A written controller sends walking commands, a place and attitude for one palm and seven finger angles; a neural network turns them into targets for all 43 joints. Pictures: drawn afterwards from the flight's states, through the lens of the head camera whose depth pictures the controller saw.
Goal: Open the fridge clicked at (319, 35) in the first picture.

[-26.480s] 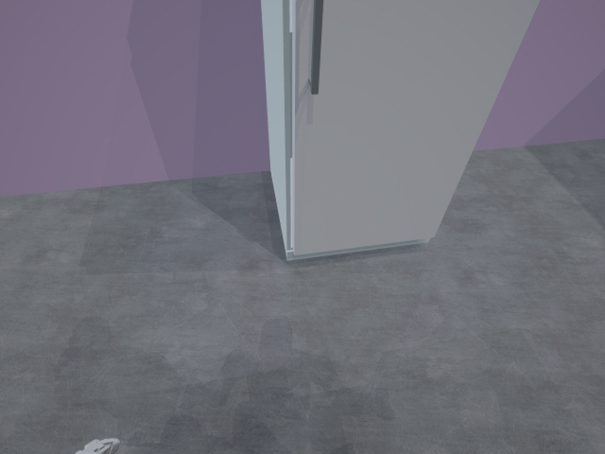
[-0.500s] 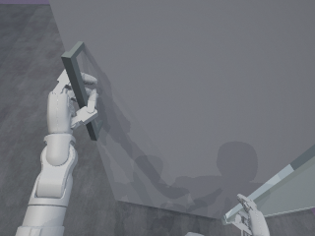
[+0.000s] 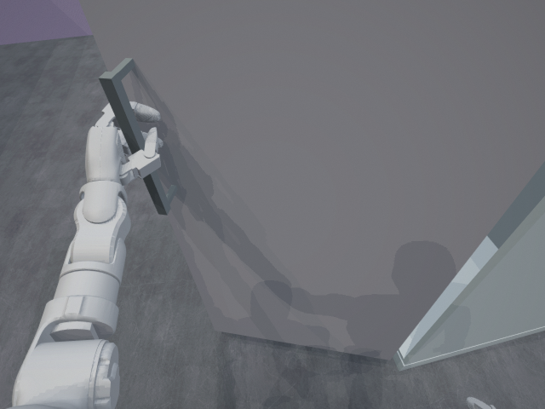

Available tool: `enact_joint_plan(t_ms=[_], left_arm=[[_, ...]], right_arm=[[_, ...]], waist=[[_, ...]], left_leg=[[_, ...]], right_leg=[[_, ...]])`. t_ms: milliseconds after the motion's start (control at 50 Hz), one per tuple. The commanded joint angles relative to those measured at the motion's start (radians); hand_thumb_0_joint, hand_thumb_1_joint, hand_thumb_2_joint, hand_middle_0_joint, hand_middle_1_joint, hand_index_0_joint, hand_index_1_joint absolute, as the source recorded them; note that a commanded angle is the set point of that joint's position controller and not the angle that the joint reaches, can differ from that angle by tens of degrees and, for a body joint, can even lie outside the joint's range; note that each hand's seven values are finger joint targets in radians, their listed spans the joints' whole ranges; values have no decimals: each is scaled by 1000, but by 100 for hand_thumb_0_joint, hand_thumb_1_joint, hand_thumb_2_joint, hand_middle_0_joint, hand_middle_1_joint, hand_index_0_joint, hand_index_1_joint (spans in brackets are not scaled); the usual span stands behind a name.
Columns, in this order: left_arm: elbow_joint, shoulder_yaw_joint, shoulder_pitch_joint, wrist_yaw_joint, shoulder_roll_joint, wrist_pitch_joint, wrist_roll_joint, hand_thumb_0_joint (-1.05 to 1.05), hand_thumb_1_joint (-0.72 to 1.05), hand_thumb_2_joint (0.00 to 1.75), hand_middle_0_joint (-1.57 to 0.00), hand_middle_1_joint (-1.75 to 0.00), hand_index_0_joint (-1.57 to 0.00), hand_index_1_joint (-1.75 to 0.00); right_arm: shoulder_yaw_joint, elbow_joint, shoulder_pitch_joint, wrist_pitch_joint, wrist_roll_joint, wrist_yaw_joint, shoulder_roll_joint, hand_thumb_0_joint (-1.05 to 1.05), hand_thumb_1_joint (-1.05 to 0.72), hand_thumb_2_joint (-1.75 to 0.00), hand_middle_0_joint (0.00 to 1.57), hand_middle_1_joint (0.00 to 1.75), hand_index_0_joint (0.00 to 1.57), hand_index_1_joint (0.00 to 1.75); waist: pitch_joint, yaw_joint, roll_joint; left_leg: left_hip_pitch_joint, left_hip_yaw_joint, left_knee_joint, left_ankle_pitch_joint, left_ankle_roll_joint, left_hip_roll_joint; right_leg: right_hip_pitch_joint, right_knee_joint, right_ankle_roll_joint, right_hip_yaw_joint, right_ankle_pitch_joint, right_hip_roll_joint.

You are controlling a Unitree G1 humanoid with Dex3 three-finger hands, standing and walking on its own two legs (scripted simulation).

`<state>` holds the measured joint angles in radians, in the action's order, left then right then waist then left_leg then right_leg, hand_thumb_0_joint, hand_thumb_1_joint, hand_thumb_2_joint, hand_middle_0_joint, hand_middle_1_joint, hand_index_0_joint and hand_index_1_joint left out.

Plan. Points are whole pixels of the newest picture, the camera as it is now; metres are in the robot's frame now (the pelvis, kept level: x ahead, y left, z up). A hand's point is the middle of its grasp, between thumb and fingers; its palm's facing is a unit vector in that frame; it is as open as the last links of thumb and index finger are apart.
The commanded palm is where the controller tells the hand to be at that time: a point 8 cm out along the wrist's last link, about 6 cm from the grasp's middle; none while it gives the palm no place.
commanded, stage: stop walking and hold the door back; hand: left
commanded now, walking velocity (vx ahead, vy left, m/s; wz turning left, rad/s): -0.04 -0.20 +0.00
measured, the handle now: (147, 147) +0.45 +0.19 +0.16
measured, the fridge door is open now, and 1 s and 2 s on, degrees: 67 66 66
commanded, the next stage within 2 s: loosen the grip on the handle in 0.32 s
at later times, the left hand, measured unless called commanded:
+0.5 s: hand (144, 162) +0.41 +0.18 +0.17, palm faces +0.10 -0.95 -0.29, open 5.8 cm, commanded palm +0.36 +0.23 +0.16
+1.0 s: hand (146, 167) +0.42 +0.19 +0.16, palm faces +0.17 -0.96 -0.23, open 14.1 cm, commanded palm +0.38 +0.24 +0.17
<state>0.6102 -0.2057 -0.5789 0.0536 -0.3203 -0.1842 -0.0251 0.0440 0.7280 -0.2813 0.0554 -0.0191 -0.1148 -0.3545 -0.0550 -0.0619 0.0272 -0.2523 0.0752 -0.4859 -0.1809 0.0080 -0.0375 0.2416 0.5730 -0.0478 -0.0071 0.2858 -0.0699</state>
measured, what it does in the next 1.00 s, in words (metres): stands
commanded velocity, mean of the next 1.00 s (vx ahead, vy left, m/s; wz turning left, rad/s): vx -0.01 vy -0.02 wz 0.00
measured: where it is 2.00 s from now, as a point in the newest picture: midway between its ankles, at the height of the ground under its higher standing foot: outside the picture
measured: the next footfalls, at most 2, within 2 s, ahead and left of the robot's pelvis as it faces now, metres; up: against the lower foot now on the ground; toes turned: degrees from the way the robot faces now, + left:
none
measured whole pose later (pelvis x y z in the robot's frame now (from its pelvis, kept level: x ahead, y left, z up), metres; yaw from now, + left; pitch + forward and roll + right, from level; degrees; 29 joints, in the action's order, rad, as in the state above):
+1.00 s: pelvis +0.02 +0.00 +0.00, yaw -1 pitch +1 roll +0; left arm 0.41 -0.22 -0.41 0.02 -0.33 -0.20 -0.01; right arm 0.03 0.75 -0.29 0.08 -0.01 -0.03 -0.23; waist -0.02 -0.03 0.01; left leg -0.30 0.08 -0.53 -0.24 -0.01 -0.07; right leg 0.26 0.53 0.00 0.04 0.29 -0.02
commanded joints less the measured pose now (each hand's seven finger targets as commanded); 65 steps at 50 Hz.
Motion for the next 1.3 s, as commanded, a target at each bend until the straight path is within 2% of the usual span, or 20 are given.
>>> enact_joint_plan(t_ms=[0, 40, 80, 140, 200, 380, 400, 420, 440, 460, 500, 540, 640, 780, 800, 860, 940, 1000, 1100, 1280], left_arm=[[-322, 5, -152, -4, -109, -74, -38, 0, 90, 90, -45, -140, -45, -140], [-413, -69, -212, 14, -224, -80, -17, 0, 90, 90, -45, -140, -45, -140], [-478, -66, -170, 21, -218, -75, -13, 0, 90, 90, -45, -140, -45, -140], [-516, -139, -50, 29, -280, -58, -10, 0, 90, 90, -45, -140, -45, -140], [-470, -148, -55, 38, -310, -41, -26, 0, 90, 90, -45, -140, -45, -140], [-399, -81, -113, 23, -230, -54, -27, 0, 90, 90, -45, -140, -45, -140], [-618, -425, -926, 71, -782, -97, 95, 0, 90, 90, -45, -140, -45, -140], [-218, -160, -597, -39, -387, 14, 142, 0, 78, 84, -45, -140, -45, -140], [-244, -53, -396, -69, -181, 28, 44, 0, 66, 78, -45, -140, -45, -140], [-234, -189, -387, -78, -304, 15, 6, 0, 54, 73, -45, -140, -45, -140], [-291, -78, -360, -91, -187, -10, -27, 0, 30, 61, -45, -140, -45, -140], [-305, -10, -349, -58, -145, -34, 8, 0, 5, 49, -45, -140, -45, -140], [-319, 0, -305, -12, -170, -38, 51, 0, -55, 20, -42, -137, -42, -137], [-409, -21, -345, -10, -190, -55, 16, 0, -55, 20, -33, -125, -33, -125], [-402, -122, -358, 4, -311, -68, 20, 0, -55, 20, -32, -123, -32, -123], [-431, -67, -321, -3, -234, -93, 16, 0, -55, 20, -28, -118, -28, -118], [-468, -123, -215, -16, -270, -94, -5, 0, -55, 20, -25, -115, -25, -115], [-457, -83, -178, -37, -220, -73, -10, 0, -55, 20, -25, -115, -25, -115], [-452, -143, -210, -65, -302, -43, -20, 0, -55, 20, -25, -115, -25, -115], [-394, -174, -168, -148, -321, -60, -60, 0, -55, 20, -25, -115, -25, -115]], right_arm=[[8, -196, 120, 47, -22, 33, -18, 0, -90, -90, 20, 30, 20, 30], [-3, -184, 129, 39, -6, 26, -18, 0, -90, -90, 20, 30, 20, 30], [-1, -182, 106, 40, -5, 29, -29, 0, -90, -90, 20, 30, 20, 30], [0, -207, 107, 41, -8, 30, -15, 0, -90, -90, 20, 30, 20, 30], [-4, -181, 96, 32, -12, 19, -5, 0, -90, -90, 20, 30, 20, 30], [-18, -169, 135, 30, -5, 9, -4, 0, -90, -90, 20, 30, 20, 30], [-43, -217, 53, 59, -28, 29, 49, 0, -90, -90, 20, 30, 20, 30], [37, -134, 46, 102, 37, 52, 28, 0, -90, -90, 20, 30, 20, 30], [29, -168, 5, 112, -8, 62, 4, 0, -90, -90, 20, 30, 20, 30], [36, -144, 16, 125, 3, 61, -39, 0, -90, -90, 20, 30, 20, 30], [14, -166, 69, 133, -2, 76, -12, 0, -90, -90, 20, 30, 20, 30], [10, -155, 63, 136, 1, 96, -7, 0, -90, -90, 20, 30, 20, 30], [19, -166, 60, 113, 2, 106, -26, 0, -90, -90, 20, 30, 20, 30], [31, -135, 54, 90, 0, 87, -26, 0, -90, -90, 20, 30, 20, 30], [32, -119, 47, 84, 7, 77, -38, 0, -90, -90, 20, 30, 20, 30], [30, -109, 42, 82, 8, 73, -18, 0, -90, -90, 20, 30, 20, 30], [34, -97, 29, 81, 10, 71, -24, 0, -90, -90, 20, 30, 20, 30], [31, -99, 40, 77, 4, 66, -19, 0, -90, -90, 20, 30, 20, 30], [28, -92, 45, 71, -1, 51, -25, 0, -90, -90, 20, 30, 20, 30], [25, -110, 37, 78, -13, 42, -28, 0, -90, -90, 20, 30, 20, 30]], waist=[[291, 67, 92], [233, 63, 196], [256, 61, 184], [314, 53, 32], [285, 47, -105], [272, 64, -48], [232, 74, 195], [413, 30, -60], [390, 24, -163], [377, 39, -176], [304, 58, 7], [243, 52, 89], [234, 34, -35], [293, 32, -16], [318, 42, -16], [355, 41, 5], [394, 60, -11], [338, 48, -25], [315, 41, -21], [318, 47, -26]], left_leg=[[201, -301, 123, 234, 121, -249], [109, -311, 148, 234, 152, -299], [93, -187, 44, 322, 103, -246], [29, -31, -40, 192, 1, -117], [10, -22, -64, 12, -18, -64], [120, -68, 27, 116, 20, -123], [133, -32, 152, -100, 6, -57], [133, -14, 92, 150, -10, -13], [160, -31, 67, 180, -4, -23], [175, -32, 71, 123, 0, -21], [168, -27, 78, 47, -2, -3], [128, -36, 66, -51, -4, 7], [55, -37, 51, -115, 15, 14], [86, -34, 18, -15, 18, 19], [90, -33, 13, 26, 20, 19], [112, -27, -1, 121, 19, 20], [122, -26, -15, 230, 16, 20], [106, -19, -19, 225, 18, 22], [91, -19, -25, 184, 18, 22], [73, -24, -49, 174, 12, 23]], right_leg=[[75, 100, 23, 53, 68, 81], [68, 111, 25, 39, 166, 64], [-32, -50, 35, 46, 27, 54], [-156, -121, 54, -29, -311, -19], [-116, -153, 91, -134, -360, -96], [-9, -141, 35, -39, -183, 6], [-11, -106, 39, -7, 106, 21], [-18, -105, 94, 53, -159, 77], [-10, -117, 76, 69, -195, 103], [-11, -142, 70, 51, -179, 102], [16, -155, 80, 41, -105, 96], [69, -143, 83, 38, -40, 89], [75, -150, 70, 31, 26, 81], [37, -149, 68, 22, -48, 82], [10, -140, 68, 18, -90, 83], [-22, -116, 68, 21, -202, 85], [-74, -89, 64, 23, -349, 81], [-55, -90, 58, 30, -358, 81], [-36, -96, 53, 23, -328, 80], [-16, -74, 53, 23, -327, 79]])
